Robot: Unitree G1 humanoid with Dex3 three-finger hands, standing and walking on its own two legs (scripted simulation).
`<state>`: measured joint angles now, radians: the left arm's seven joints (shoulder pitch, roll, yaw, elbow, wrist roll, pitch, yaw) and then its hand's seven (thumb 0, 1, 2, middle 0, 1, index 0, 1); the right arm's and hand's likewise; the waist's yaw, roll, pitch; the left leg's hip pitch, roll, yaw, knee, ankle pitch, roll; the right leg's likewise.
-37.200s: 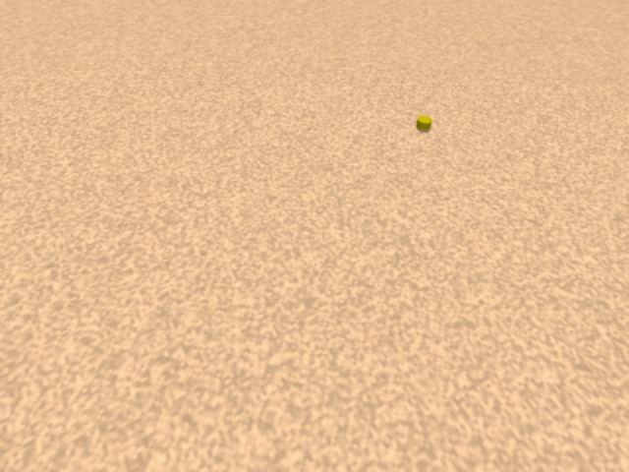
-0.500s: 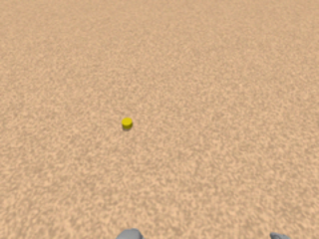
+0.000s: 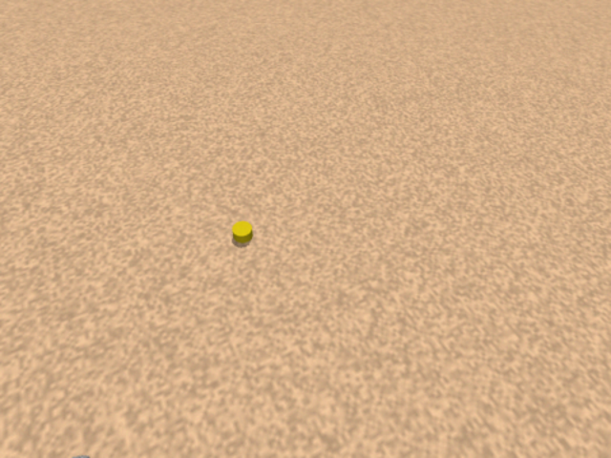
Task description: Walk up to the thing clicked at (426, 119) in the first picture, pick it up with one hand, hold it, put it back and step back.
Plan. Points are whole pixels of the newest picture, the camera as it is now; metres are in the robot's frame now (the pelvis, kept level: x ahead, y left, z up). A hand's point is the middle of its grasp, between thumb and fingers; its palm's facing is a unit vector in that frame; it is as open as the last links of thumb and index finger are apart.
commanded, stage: step back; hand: left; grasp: from above
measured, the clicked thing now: (242, 232) +1.06 +0.25 -0.74
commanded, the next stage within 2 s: stand in 0.34 s
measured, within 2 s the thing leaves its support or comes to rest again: neither
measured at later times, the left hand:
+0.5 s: hand out of the picture +0.13 +0.28 -0.15, palm faces +0.04 -0.94 -0.33, open 7.4 cm
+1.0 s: hand out of the picture +0.11 +0.26 -0.13, palm faces +0.01 -0.94 -0.35, open 7.4 cm
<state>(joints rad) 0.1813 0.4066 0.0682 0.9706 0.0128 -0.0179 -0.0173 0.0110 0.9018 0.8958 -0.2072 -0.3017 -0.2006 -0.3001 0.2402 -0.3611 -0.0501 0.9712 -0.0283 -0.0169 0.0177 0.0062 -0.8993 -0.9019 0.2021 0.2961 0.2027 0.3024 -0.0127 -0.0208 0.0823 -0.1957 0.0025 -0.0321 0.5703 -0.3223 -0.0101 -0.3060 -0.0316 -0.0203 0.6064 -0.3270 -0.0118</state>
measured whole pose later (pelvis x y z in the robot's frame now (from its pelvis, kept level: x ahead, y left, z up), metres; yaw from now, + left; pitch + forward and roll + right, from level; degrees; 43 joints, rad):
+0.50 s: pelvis +0.04 +0.02 +0.01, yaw +1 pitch -2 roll +0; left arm 0.08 0.37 0.03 1.08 -0.01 -0.01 -0.01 0.01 0.90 0.90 -0.21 -0.30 -0.20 -0.30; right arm 0.13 -0.33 -0.01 1.09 -0.01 -0.03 0.01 0.01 -0.90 -0.90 0.20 0.30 0.20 0.30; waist 0.01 -0.02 0.08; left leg -0.14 0.00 -0.01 0.47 -0.29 -0.01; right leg -0.19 -0.06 -0.03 0.47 -0.23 0.03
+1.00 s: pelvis +0.03 +0.00 +0.02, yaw +1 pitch -4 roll +0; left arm 0.08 0.35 0.00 1.14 0.01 -0.02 -0.01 0.01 0.90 0.90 -0.21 -0.30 -0.20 -0.30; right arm 0.07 -0.35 -0.01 1.13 -0.01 -0.01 0.01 0.01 -0.90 -0.90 0.20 0.30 0.20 0.30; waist 0.00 0.01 0.07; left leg -0.06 0.02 -0.02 0.32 -0.19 -0.03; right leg -0.12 -0.03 -0.04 0.33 -0.15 0.01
